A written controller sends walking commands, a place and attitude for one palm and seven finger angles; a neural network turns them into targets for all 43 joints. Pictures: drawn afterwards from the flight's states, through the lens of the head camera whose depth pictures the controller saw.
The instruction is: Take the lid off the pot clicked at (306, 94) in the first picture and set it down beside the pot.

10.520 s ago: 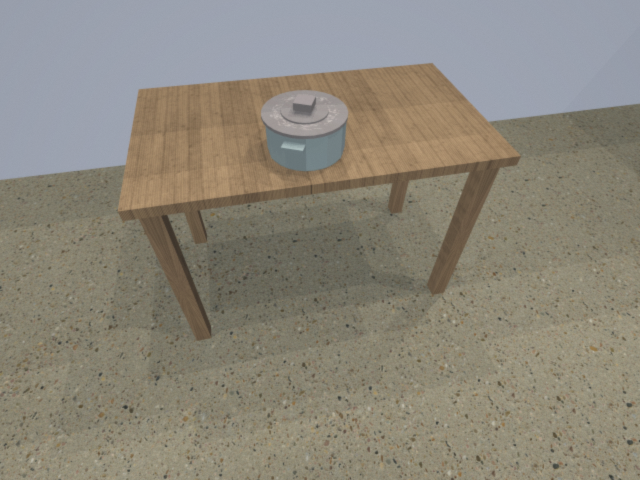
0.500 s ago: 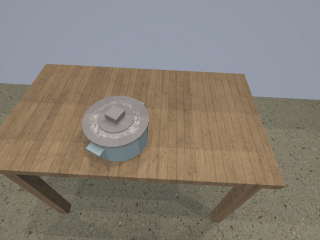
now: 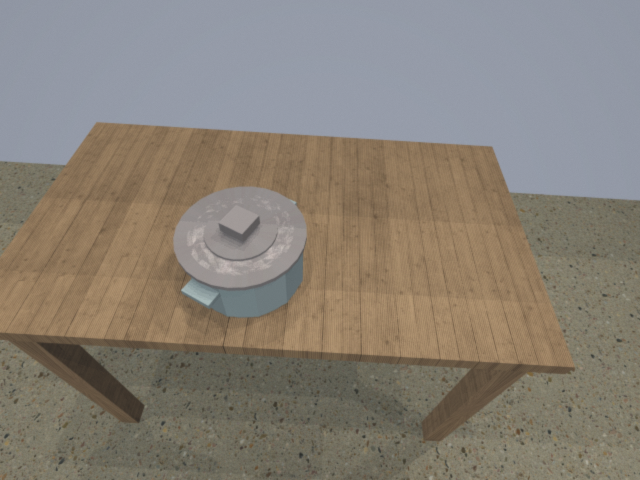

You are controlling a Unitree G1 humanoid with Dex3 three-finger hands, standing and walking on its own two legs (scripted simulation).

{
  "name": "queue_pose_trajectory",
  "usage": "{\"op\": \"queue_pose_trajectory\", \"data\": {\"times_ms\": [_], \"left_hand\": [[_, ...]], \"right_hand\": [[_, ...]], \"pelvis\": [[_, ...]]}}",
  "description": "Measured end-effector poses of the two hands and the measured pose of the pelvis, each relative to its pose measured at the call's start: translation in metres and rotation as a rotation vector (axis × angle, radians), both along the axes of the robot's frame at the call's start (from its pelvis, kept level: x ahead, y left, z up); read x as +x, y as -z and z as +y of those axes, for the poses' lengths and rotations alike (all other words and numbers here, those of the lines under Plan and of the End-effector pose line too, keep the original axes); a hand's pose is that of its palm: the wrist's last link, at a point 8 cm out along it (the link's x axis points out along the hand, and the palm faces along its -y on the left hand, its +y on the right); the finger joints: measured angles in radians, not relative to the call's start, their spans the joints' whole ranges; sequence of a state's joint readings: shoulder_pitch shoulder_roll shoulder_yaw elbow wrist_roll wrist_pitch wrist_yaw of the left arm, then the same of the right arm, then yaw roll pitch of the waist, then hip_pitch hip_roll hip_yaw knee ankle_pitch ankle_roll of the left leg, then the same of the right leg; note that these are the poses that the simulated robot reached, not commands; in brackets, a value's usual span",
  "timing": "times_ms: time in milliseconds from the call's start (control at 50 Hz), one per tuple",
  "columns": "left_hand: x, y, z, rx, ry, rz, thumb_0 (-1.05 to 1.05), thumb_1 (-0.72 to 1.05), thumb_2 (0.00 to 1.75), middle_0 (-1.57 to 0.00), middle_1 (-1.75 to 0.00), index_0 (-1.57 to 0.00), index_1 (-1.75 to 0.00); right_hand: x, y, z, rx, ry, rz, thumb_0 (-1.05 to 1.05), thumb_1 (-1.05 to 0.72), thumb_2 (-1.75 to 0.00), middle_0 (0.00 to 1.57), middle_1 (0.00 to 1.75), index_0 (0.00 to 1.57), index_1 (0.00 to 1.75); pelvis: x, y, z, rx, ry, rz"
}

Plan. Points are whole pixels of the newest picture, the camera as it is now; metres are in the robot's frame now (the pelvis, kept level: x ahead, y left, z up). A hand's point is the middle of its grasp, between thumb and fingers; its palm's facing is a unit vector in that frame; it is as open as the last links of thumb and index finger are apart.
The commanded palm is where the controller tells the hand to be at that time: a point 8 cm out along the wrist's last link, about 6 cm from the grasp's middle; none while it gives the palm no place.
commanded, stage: look again from close up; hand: left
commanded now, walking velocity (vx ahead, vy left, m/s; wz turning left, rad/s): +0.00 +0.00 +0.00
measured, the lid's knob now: (239, 223) +0.47 +0.16 +0.01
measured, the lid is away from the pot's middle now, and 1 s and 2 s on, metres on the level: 0.00 0.00 0.00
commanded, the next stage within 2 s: lift the closed hand beside the body in 0.18 s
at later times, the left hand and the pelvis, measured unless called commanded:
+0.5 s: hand out of the picture +0.12 +0.19 -0.11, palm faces +0.10 -0.94 -0.33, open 6.4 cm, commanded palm +0.08 +0.23 -0.06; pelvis -0.01 +0.00 +0.00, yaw +4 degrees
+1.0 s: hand out of the picture +0.11 +0.20 -0.08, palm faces +0.32 -0.89 -0.33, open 3.1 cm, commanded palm +0.07 +0.25 -0.04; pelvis +0.01 -0.03 -0.01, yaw +5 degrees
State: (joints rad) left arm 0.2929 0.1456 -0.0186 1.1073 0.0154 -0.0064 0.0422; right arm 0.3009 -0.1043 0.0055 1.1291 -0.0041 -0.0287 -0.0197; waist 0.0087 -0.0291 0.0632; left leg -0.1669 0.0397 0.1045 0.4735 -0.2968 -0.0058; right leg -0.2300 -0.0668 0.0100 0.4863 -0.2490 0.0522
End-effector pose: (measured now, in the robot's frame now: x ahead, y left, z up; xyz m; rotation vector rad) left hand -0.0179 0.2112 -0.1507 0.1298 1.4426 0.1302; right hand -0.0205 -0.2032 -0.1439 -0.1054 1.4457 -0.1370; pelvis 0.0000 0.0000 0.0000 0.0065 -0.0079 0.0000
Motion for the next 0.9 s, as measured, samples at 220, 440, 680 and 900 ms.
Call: {"op": "queue_pose_trajectory", "data": {"times_ms": [220,440,680,900], "left_hand": [[-0.002,0.001,0.001,-0.006,0.004,0.002,0.01,0.91,0.90,-0.20,-0.30,-0.20,-0.30],[0.095,-0.071,0.036,0.216,0.018,-0.497,0.06,0.97,0.89,-0.28,-0.39,-0.28,-0.39],[0.105,-0.094,0.010,0.188,-0.104,-0.710,0.01,0.91,0.89,-0.71,-0.86,-0.71,-0.86],[0.093,-0.099,0.029,0.286,-0.151,-0.629,0.02,0.90,0.89,-1.14,-1.33,-1.14,-1.33]], "right_hand": [[0.000,-0.001,0.002,-0.006,0.007,-0.003,0.01,-0.92,-0.90,0.20,0.30,0.19,0.30],[0.064,-0.016,-0.031,-0.055,-0.064,-0.391,0.03,-0.93,-0.90,0.21,0.30,0.20,0.30],[0.226,-0.089,-0.050,-0.099,-0.212,-0.842,0.01,-0.91,-0.90,0.20,0.30,0.19,0.30],[0.241,-0.086,-0.044,-0.088,-0.247,-0.863,0.01,-0.90,-0.90,0.22,0.31,0.20,0.31]], "pelvis": [[0.000,0.000,0.003,-0.001,0.003,0.000],[-0.003,0.000,0.005,0.003,-0.058,-0.002],[-0.005,0.004,-0.020,-0.005,-0.077,0.024],[0.007,0.005,-0.029,-0.010,-0.096,0.029]]}}
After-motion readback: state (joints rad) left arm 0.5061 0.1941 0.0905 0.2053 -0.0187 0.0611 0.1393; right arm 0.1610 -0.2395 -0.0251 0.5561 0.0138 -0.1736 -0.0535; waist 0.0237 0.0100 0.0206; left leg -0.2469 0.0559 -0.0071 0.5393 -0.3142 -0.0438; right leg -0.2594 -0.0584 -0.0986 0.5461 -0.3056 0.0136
